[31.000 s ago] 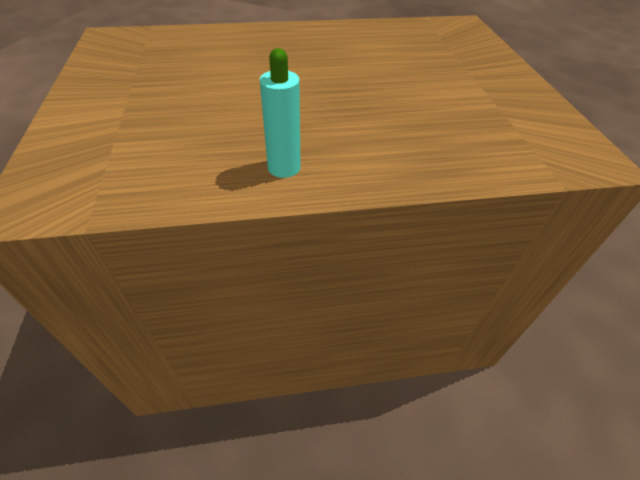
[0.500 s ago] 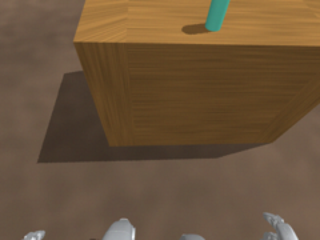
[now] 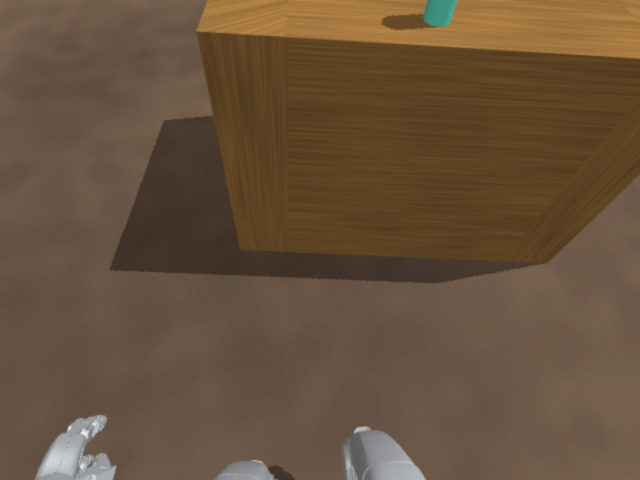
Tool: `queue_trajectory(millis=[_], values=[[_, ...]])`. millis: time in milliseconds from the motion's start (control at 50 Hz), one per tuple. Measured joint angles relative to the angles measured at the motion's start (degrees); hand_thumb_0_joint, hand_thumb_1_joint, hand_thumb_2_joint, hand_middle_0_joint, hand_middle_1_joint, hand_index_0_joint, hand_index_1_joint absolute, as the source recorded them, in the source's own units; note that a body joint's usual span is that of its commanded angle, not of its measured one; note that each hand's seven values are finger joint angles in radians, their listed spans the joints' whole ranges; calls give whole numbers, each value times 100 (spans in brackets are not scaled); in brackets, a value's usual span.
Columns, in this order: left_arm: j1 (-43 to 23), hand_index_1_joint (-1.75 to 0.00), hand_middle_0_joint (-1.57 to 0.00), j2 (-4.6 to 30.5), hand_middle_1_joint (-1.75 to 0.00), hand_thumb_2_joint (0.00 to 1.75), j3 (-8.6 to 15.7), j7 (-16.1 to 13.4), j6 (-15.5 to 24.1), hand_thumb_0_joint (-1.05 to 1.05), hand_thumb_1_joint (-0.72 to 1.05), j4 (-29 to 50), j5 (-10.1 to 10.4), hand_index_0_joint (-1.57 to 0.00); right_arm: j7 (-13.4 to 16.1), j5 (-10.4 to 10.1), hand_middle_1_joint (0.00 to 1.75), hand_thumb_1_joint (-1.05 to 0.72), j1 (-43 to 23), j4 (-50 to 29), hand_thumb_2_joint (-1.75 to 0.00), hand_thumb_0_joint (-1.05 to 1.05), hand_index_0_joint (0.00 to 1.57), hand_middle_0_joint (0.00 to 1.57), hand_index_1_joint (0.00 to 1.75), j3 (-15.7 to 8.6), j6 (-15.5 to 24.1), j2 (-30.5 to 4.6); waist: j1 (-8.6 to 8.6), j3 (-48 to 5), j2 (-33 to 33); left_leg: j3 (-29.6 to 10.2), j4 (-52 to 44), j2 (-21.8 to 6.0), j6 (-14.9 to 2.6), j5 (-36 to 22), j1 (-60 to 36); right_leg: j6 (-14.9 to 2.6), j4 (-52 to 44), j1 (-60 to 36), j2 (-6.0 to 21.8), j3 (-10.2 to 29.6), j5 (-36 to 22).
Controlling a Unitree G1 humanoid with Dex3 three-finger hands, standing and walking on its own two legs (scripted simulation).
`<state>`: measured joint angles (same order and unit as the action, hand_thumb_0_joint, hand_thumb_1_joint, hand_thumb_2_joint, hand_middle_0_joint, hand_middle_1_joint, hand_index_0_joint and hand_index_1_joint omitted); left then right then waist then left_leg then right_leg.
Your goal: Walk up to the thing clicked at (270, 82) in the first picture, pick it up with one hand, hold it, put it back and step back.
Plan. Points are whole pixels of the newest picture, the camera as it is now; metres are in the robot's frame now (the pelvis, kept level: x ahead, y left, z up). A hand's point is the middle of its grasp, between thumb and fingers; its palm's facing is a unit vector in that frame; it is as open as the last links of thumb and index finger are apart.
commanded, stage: step back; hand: right
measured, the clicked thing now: out of the picture +0.98 -0.23 +0.15
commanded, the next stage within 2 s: stand in 1.36 s
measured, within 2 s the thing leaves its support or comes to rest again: neither
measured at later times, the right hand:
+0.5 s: hand out of the picture -0.08 -0.29 -0.15, palm faces -0.05 +0.92 -0.38, open 7.4 cm
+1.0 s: hand out of the picture -0.02 -0.29 -0.14, palm faces -0.04 +0.92 -0.39, open 7.4 cm
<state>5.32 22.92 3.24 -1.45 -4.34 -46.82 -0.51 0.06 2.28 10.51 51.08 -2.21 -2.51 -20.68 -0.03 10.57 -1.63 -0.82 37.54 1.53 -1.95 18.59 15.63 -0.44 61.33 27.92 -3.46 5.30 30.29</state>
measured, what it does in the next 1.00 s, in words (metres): steps on the spot: right foot, then left foot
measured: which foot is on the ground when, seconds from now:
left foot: down 0.00-0.24, up 0.26-0.50, down 0.52-1.00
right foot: up 0.00-0.20, down 0.22-1.00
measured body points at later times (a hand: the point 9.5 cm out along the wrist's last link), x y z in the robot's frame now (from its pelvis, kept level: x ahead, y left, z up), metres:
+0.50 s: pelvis -0.13 -0.01 +0.00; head -0.11 -0.02 +0.45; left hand -0.07 +0.31 -0.10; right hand -0.08 -0.34 -0.13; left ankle -0.11 +0.12 -0.72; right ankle -0.12 -0.13 -0.72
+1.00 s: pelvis -0.09 -0.02 +0.01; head -0.08 -0.02 +0.46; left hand -0.02 +0.29 -0.11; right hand -0.02 -0.33 -0.12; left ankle -0.06 +0.11 -0.71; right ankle -0.09 -0.14 -0.72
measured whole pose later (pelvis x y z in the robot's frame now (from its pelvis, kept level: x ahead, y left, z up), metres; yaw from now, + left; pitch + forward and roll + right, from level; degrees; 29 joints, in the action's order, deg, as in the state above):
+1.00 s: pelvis -0.09 -0.02 +0.01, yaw +0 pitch -3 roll +0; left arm 10.2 20.7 2.3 1.0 2.3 -55.6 -1.5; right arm -0.2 1.8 12.3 57.4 -3.3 1.1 -22.2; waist -1.8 4.2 0.8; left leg -0.7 40.5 -1.0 -0.2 23.8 18.8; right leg -0.4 33.5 12.5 1.0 -2.1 18.4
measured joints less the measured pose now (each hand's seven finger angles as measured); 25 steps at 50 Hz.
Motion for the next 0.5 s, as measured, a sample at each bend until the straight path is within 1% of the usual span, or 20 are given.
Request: queue_trajectory(millis=[40, 80, 100, 140, 180, 200, 220, 240, 260, 280, 300, 320, 360, 380, 420, 480, 500], values=[[69, -30, -20, -3, -30, 90, 10, 13, 9, 1, 90, -54, 30, -21, 26, -4, 30, -90, -25, -32, -90, 0, 20, 20, 30, 28, 0, 12, -18, -89, 15, 13, -154, -94, 10, -198, 74, 7, 568, -21, -197, 121, 10], [152, -30, -20, -28, -30, 90, 16, 30, 49, 1, 90, -77, 20, -21, 38, -3, 30, -90, -103, -89, -90, 0, 20, 20, 30, 22, -9, -16, -58, -118, 61, 42, -245, -184, 18, -368, 174, 70, 492, -257, -198, 89, 32], [200, -30, -20, -38, -30, 90, 13, 44, 75, 1, 90, -94, 6, -21, 39, 1, 30, -90, -153, -128, -90, 0, 20, 20, 30, 10, -6, -33, -80, -128, 81, 69, -270, -223, 22, -442, 237, 101, 252, -423, -149, 50, 27], [301, -30, -20, -46, -30, 90, 0, 82, 119, 1, 90, -158, -23, -21, 33, 5, 30, -90, -257, -210, -90, 0, 20, 20, 30, -15, 22, -68, -117, -150, 113, 140, -276, -296, 51, -564, 379, 128, -535, -825, -4, -60, -31], [411, -30, -20, -44, -30, 90, -16, 121, 181, 1, 90, -268, -52, -21, 8, 11, 30, -90, -353, -279, -90, 0, 20, 20, 30, -28, 32, -113, -144, -200, 146, 222, -189, -371, 91, -635, 560, 95, -1507, -1262, 138, -204, -148], [466, -30, -20, -44, -30, 90, -19, 135, 221, 1, 90, -339, -66, -21, -6, 7, 30, -90, -393, -298, -90, 0, 20, 20, 30, -33, 22, -140, -158, -234, 168, 255, -107, -412, 121, -651, 663, 44, -2091, -1516, 181, -275, -333], [506, -30, -20, -70, -30, 90, -10, 140, 270, 1, 90, -427, -91, -21, -16, 0, 30, -90, -436, -297, -90, 0, 20, 20, 30, -40, 8, -182, -175, -248, 247, 257, 14, -491, 157, -650, 771, -3, -2527, -1678, 144, -313, -656], [528, -30, -20, -149, -30, 90, -1, 141, 306, 1, 90, -523, -130, -21, -15, -5, 30, -90, -473, -264, -90, 0, 20, 20, 30, -63, -13, -237, -142, -211, 426, 123, 165, -569, 139, -511, 845, -30, -2605, -1709, 23, -388, -837], [591, -30, -20, -192, -30, 90, -8, 163, 321, 1, 90, -583, -162, -21, 5, -14, 30, -90, -451, -204, -90, 0, 20, 20, 30, -86, -37, -242, -139, -253, 479, -51, 326, -478, 138, -76, 921, -60, -2563, -1660, -1, -415, -886], [673, -30, -20, -201, -30, 90, -16, 186, 329, 1, 90, -620, -189, -21, 19, -18, 30, -90, -394, -134, -90, 0, 20, 20, 30, -98, -70, -219, -192, -340, 427, -206, 617, -295, 166, 346, 1010, -106, -2499, -1577, 49, -376, -895], [745, -30, -20, -207, -30, 90, -19, 194, 339, 1, 90, -652, -195, -21, 19, -30, 30, -90, -330, -67, -90, 0, 20, 20, 30, -100, -89, -208, -247, -403, 365, -340, 982, -118, 190, 540, 1081, -136, -2484, -1530, 112, -325, -920], [794, -30, -21, -221, -30, 90, -21, 189, 352, 1, 90, -686, -188, -21, 16, -56, 30, -90, -257, -6, -90, 0, 20, 20, 30, -101, -80, -220, -271, -441, 341, -464, 1290, 22, 199, 565, 1117, -132, -2520, -1521, 167, -308, -974], [838, -30, -21, -248, -30, 90, -8, 184, 379, 1, 90, -741, -186, -21, 12, -93, 30, -91, -84, 110, -90, 0, 20, 20, 30, -106, -30, -263, -267, -501, 353, -587, 1608, 158, 217, 526, 1085, -89, -2622, -1521, 253, -354, -1086], [849, -30, -21, -244, -30, 90, 4, 190, 397, 1, 90, -750, -191, -21, 3, -90, 30, -91, 13, 170, -90, 0, 20, 20, 30, -108, -9, -279, -263, -536, 358, -581, 1653, 164, 242, 533, 1024, -84, -2649, -1510, 289, -391, -1118], [850, -30, -21, -211, -31, 90, 28, 207, 434, 1, 90, -739, -212, -21, -27, -65, 30, -91, 202, 305, -90, 0, 20, 20, 30, -114, 11, -294, -255, -603, 358, -490, 1430, 93, 284, 599, 794, -88, -2665, -1485, 355, -485, -1140], [800, -30, -21, -123, -31, 90, 47, 234, 466, 1, 90, -707, -227, -21, -85, -29, 30, -91, 409, 519, -90, 0, 20, 20, 30, -131, 44, -282, -241, -669, 328, -275, 606, -63, 280, 794, 304, -64, -2601, -1415, 459, -638, -1112], [778, -30, -21, -87, -31, 90, 41, 243, 457, 1, 90, -700, -217, -21, -100, -27, 30, -91, 452, 581, -90, 0, 20, 20, 30, -138, 74, -273, -228, -682, 310, -191, 216, -101, 259, 736, 99, -40, -2553, -1381, 497, -681, -1092]])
